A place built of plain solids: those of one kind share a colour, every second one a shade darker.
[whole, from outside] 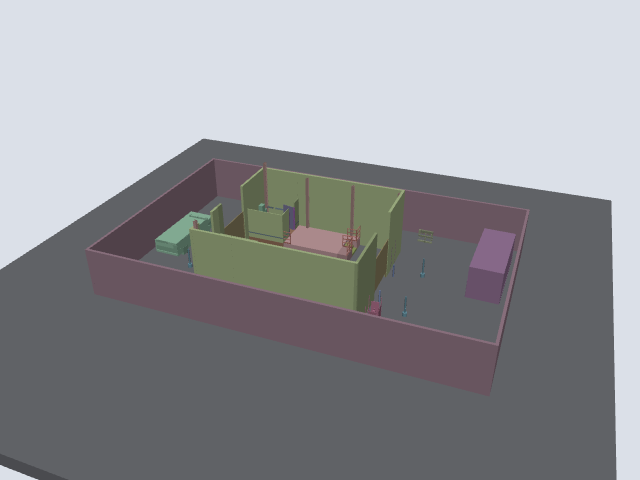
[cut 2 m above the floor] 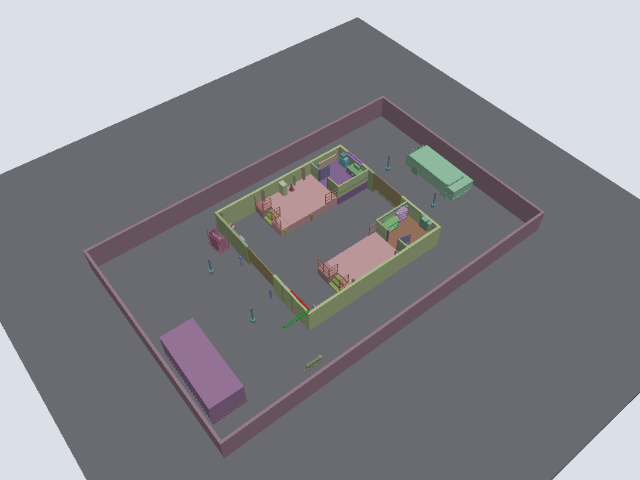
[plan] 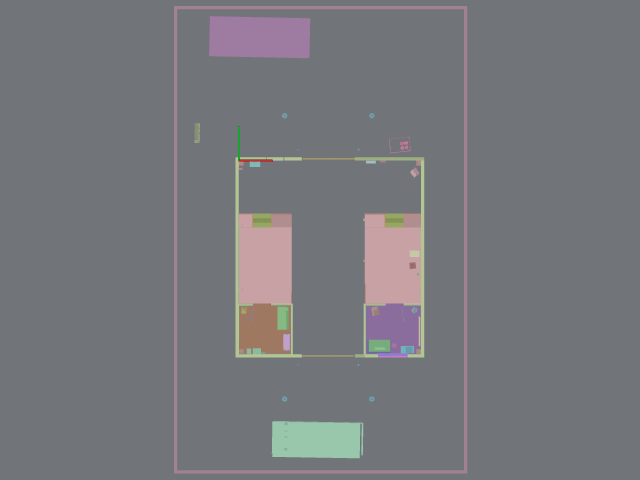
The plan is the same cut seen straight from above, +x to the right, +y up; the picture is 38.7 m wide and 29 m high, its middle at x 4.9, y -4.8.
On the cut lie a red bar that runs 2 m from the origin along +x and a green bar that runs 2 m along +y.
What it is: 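A small parcels depot; vehicles drive in at ground level; on either side of the through lane the floor is raised to van-floor height for loading, with steps cut into each side and the checker's office on the raised level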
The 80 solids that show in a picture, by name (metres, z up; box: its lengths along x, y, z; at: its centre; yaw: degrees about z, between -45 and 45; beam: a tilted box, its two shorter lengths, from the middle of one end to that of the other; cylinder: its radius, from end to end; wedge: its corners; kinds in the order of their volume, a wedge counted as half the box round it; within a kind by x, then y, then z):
{
 "beyond_container_1": {"box": [0.08, 2.44, 0.2], "at": [-1.75, 7.52, 0.04], "yaw": -1.2},
 "beyond_container_2": {"box": [5.99, 2.32, 2.59], "at": [1.26, 7.46, 1.24], "yaw": -1.2},
 "beyond_container_3": {"box": [6.06, 2.4, 2.65], "at": [1.26, 7.46, 1.27], "yaw": -1.2},
 "beyond_container_4": {"box": [6.06, 0.08, 0.23], "at": [1.26, 8.64, 0.06], "yaw": -1.2},
 "yard_bound_1": {"box": [0.2, 28.25, 3.82], "at": [-3.83, -4.79, 1.86]},
 "yard_bound_2": {"box": [17.73, 0.2, 3.82], "at": [4.94, -18.81, 1.86]},
 "yard_bound_3": {"box": [17.73, 0.2, 3.82], "at": [4.94, 9.24, 1.86]},
 "yard_bound_4": {"box": [0.2, 28.25, 3.82], "at": [13.7, -4.79, 1.86]},
 "wall_1": {"box": [0.2, 3.2, 5.55], "at": [-0.1, -10.3, 2.73]},
 "wall_2": {"box": [0.2, 8.9, 5.55], "at": [-0.1, -4.25, 2.73]},
 "wall_3": {"box": [0.85, 0.06, 3.34], "at": [0.43, -8.67, 1.62]},
 "wall_4": {"box": [3.4, 0.2, 5.55], "at": [1.5, -11.8, 2.73]},
 "wall_5": {"box": [4.01, 0.2, 5.55], "at": [1.8, 0.1, 2.73]},
 "wall_6": {"box": [1.25, 0.06, 3.34], "at": [2.57, -8.67, 1.62]},
 "wall_7": {"box": [0.06, 3.0, 3.22], "at": [3.17, -10.2, 1.56]},
 "wall_8": {"box": [0.06, 3.06, 3.34], "at": [3.23, -10.17, 1.62]},
 "wall_9": {"box": [0.61, 0.2, 5.55], "at": [3.5, -11.8, 2.73]},
 "wall_10": {"box": [0.61, 0.2, 5.55], "at": [7.3, -11.8, 2.73]},
 "wall_11": {"box": [0.06, 3.06, 3.34], "at": [7.57, -10.17, 1.62]},
 "wall_12": {"box": [0.06, 3.0, 3.22], "at": [7.63, -10.2, 1.56]},
 "wall_13": {"box": [0.81, 0.2, 5.55], "at": [8.0, -11.8, 2.73]},
 "wall_14": {"box": [1.25, 0.06, 3.34], "at": [8.23, -8.67, 1.62]},
 "wall_15": {"box": [4.21, 0.2, 5.55], "at": [9.1, 0.1, 2.73]},
 "wall_16": {"box": [1.81, 0.2, 1.92], "at": [9.3, -11.8, 0.91]},
 "wall_17": {"box": [1.05, 0.06, 3.34], "at": [10.47, -8.67, 1.62]},
 "wall_18": {"box": [1.01, 0.2, 5.55], "at": [10.7, -11.8, 2.73]},
 "wall_19": {"box": [0.2, 3.2, 5.55], "at": [11.1, -10.3, 2.73]},
 "wall_20": {"box": [0.2, 8.9, 5.55], "at": [11.1, -4.25, 2.73]},
 "raised_floor_bank_1": {"box": [0.85, 0.84, 0.82], "at": [0.42, -3.62, 0.36]},
 "raised_floor_bank_2": {"box": [3.2, 4.66, 0.82], "at": [1.6, -6.37, 0.36]},
 "raised_floor_bank_3": {"box": [1.25, 0.84, 0.82], "at": [2.58, -3.62, 0.36]},
 "raised_floor_bank_4": {"box": [1.25, 0.84, 0.82], "at": [8.22, -3.62, 0.36]},
 "raised_floor_bank_5": {"box": [3.4, 4.66, 0.82], "at": [9.3, -6.37, 0.36]},
 "raised_floor_bank_6": {"box": [1.05, 0.84, 0.82], "at": [10.47, -3.62, 0.36]},
 "beyond_van_1": {"box": [0.16, 1.96, 0.22], "at": [2.09, -16.74, 0.43], "yaw": -0.9},
 "beyond_van_2": {"box": [0.66, 0.23, 0.71], "at": [3.03, -15.87, 0.3], "yaw": -0.9},
 "beyond_van_3": {"box": [5.29, 2.15, 1.0], "at": [4.68, -16.87, 0.79], "yaw": -0.9},
 "beyond_van_4": {"box": [5.24, 0.02, 0.1], "at": [4.75, -15.8, 0.72], "yaw": -0.9},
 "beyond_van_5": {"box": [4.6, 0.041, 0.2], "at": [5.15, -15.82, 1.34], "yaw": -0.9},
 "beyond_van_6": {"box": [4.55, 0.02, 1.13], "at": [5.16, -15.81, 0.86], "yaw": -0.9},
 "beyond_van_7": {"box": [0.039, 1.62, 0.32], "at": [7.43, -17.0, 1.08], "yaw": -0.9},
 "beyond_van_8": {"box": [0.02, 1.96, 1.1], "at": [7.44, -16.82, 0.87], "yaw": -0.9},
 "beyond_van_9": {"box": [0.1, 1.96, 0.18], "at": [7.45, -16.82, 0.43], "yaw": -0.9},
 "raised_floor_office_1": {"box": [3.53, 3.13, 0.82], "at": [9.3, -10.2, 0.36]},
 "raised_floor_crib_1": {"box": [3.33, 3.13, 0.82], "at": [1.6, -10.2, 0.36]},
 "roller_shutter_1": {"box": [3.06, 0.06, 2.94], "at": [5.4, -11.82, 1.83]},
 "roller_shutter_2": {"box": [3.06, 0.07, 0.1], "at": [5.4, -11.8, 0.44]},
 "roller_shutter_3": {"box": [3.05, 0.1, 0.048], "at": [5.4, 0.1, 0.53]},
 "roller_shutter_4": {"box": [3.06, 0.06, 2.79], "at": [5.4, 0.12, 1.91]},
 "door_landing_1": {"box": [1.12, 0.3, 0.63], "at": [1.4, -3.91, 0.26]},
 "door_landing_2": {"box": [1.12, 0.3, 0.43], "at": [1.4, -3.63, 0.17]},
 "door_landing_3": {"box": [1.12, 0.3, 0.24], "at": [1.4, -3.35, 0.07]},
 "door_landing_4": {"box": [1.12, 0.3, 0.63], "at": [9.4, -3.91, 0.26]},
 "door_landing_5": {"box": [1.12, 0.3, 0.43], "at": [9.4, -3.63, 0.17]},
 "door_landing_6": {"box": [1.12, 0.3, 0.24], "at": [9.4, -3.35, 0.07]},
 "printer_stand_1": {"box": [0.81, 0.45, 0.77], "at": [10.17, -11.43, 1.1]},
 "printer_stand_2": {"box": [0.78, 0.4, 0.1], "at": [10.17, -11.43, 1.54]},
 "printer_stand_3": {"box": [0.42, 0.38, 0.32], "at": [10.29, -11.44, 1.65]},
 "packing_desk_1": {"box": [0.53, 1.4, 0.13], "at": [2.59, -9.52, 1.62]},
 "packing_desk_2": {"box": [0.36, 1.13, 0.46], "at": [2.82, -9.64, 1.44]},
 "tote_stack_1": {"box": [0.6, 0.4, 1.15], "at": [10.62, -5.63, 1.29]},
 "boiler_1": {"box": [0.5, 0.35, 0.7], "at": [1.09, -11.52, 2.32]},
 "boiler_2": {"box": [0.78, 0.11, 1.25], "at": [1.21, -11.64, 1.34]},
 "door_leaf_1": {"box": [0.044, 0.99, 2.14], "at": [0.79, -9.24, 1.79], "yaw": -12.9},
 "door_leaf_2": {"box": [0.044, 0.99, 2.14], "at": [9.91, -9.26, 1.79], "yaw": 1.5},
 "fire_extinguisher_1": {"box": [0.64, 0.34, 0.79], "at": [0.97, -0.22, 0.34]},
 "desk_load_tidy_1": {"box": [1.3, 0.72, 0.12], "at": [8.49, -11.19, 1.56]},
 "radiator_1": {"box": [0.1, 1.8, 0.6], "at": [10.91, -10.31, 1.22]},
 "steel_column_1": {"box": [0.014, 0.22, 5.35], "at": [0.02, -11.56, 3.39]},
 "steel_column_2": {"box": [0.014, 0.22, 5.35], "at": [0.02, -7.8, 2.62]},
 "steel_column_3": {"box": [0.014, 0.22, 5.35], "at": [0.22, -11.56, 3.39]},
 "steel_column_4": {"box": [0.014, 0.22, 5.35], "at": [0.22, -7.8, 2.62]},
 "steel_column_5": {"box": [0.014, 0.22, 5.35], "at": [0.22, -3.9, 2.62]},
 "desk_frame_1": {"box": [1.4, 0.8, 0.07], "at": [8.47, -11.25, 1.46]},
 "beyond_bottle_cage_1": {"box": [0.033, 0.55, 1.25], "at": [9.12, 0.89, 0.81], "yaw": 6.5},
 "beyond_bottle_cage_2": {"box": [0.92, 0.033, 1.24], "at": [9.64, 1.36, 0.81], "yaw": 6.5},
 "shelving_bay_1": {"box": [0.38, 0.94, 0.15], "at": [2.88, -10.94, 1.62]},
 "beyond_pallet_edge_1": {"box": [0.17, 1.0, 0.2], "at": [-2.59, 1.76, 0.9], "yaw": -0.9},
 "low_rail_1": {"box": [0.025, 2.94, 0.14], "at": [3.13, -10.23, 1.97]},
 "window_1": {"box": [1.86, 0.23, 0.024], "at": [9.3, -11.76, 1.86]}
}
